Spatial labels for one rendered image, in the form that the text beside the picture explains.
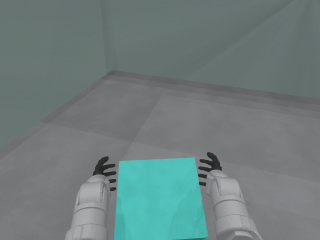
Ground right robot forearm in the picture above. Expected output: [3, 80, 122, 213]
[205, 169, 263, 240]

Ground left robot hand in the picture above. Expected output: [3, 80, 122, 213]
[92, 156, 117, 191]

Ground right robot hand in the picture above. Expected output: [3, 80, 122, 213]
[198, 152, 222, 186]

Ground carton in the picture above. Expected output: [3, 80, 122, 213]
[114, 157, 209, 240]

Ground left robot forearm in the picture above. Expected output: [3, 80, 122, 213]
[64, 174, 111, 240]

